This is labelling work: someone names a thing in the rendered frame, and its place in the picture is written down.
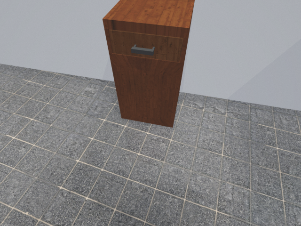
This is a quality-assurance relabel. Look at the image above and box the cabinet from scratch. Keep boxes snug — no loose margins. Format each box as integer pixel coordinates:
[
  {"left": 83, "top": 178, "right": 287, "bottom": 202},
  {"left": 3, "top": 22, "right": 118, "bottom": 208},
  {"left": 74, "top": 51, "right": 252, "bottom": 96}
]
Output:
[{"left": 103, "top": 0, "right": 195, "bottom": 128}]

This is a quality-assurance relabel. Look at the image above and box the drawer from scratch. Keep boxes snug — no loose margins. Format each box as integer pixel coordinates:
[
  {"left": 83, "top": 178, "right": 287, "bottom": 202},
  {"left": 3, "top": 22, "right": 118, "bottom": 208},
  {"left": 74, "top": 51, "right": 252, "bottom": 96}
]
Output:
[{"left": 109, "top": 29, "right": 183, "bottom": 62}]

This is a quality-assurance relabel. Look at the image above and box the handle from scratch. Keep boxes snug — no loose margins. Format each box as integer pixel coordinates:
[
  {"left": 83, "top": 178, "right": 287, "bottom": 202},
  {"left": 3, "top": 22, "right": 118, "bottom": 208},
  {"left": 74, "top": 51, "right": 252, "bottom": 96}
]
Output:
[{"left": 131, "top": 44, "right": 155, "bottom": 56}]

